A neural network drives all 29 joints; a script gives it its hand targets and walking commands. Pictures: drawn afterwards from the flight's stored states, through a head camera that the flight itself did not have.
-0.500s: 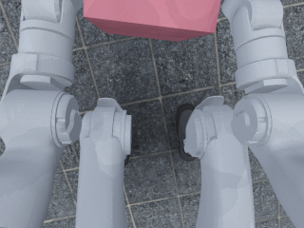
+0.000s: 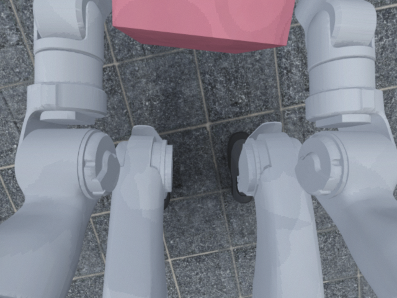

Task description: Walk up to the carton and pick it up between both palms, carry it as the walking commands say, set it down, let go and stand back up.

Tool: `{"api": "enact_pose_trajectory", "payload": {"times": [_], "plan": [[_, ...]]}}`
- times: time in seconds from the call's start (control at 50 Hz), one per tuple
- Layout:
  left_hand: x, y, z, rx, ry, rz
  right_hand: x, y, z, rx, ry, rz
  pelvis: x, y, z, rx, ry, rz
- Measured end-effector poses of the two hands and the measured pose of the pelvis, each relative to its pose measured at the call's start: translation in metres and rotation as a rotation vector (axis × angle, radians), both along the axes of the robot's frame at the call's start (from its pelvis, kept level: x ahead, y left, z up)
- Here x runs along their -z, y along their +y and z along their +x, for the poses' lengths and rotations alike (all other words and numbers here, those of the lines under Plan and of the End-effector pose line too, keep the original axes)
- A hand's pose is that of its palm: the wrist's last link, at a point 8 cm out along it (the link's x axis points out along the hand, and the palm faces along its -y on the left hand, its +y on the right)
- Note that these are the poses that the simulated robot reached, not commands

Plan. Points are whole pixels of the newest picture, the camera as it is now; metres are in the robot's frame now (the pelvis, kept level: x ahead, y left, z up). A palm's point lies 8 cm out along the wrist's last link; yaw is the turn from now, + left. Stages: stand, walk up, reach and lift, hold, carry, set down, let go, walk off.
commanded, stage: reach and lift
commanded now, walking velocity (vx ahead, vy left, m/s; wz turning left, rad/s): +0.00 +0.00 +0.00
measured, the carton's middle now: out of the picture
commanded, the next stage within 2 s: none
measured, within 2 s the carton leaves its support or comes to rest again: neither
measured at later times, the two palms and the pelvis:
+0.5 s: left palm out of the picture +0.55 +0.14 -0.06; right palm out of the picture +0.53 -0.15 -0.06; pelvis -0.02 +0.00 +0.05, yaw +0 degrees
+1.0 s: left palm out of the picture +0.52 +0.14 +0.01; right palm out of the picture +0.51 -0.15 +0.00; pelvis -0.02 +0.00 +0.10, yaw -1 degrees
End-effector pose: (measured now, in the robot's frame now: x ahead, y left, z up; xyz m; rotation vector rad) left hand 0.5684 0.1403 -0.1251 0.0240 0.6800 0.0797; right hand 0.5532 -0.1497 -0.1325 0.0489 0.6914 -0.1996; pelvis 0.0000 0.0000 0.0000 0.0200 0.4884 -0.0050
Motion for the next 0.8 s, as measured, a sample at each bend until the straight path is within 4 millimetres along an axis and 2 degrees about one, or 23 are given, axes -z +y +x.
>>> {"api": "enact_pose_trajectory", "payload": {"times": [0.8], "plan": [[-0.108,-0.003,-0.036,-0.013,-0.017,-0.017,-0.107,-0.002,-0.037,0.012,-0.014,0.014,-0.076,0.000,-0.023,0.007,-0.082,0.000]]}}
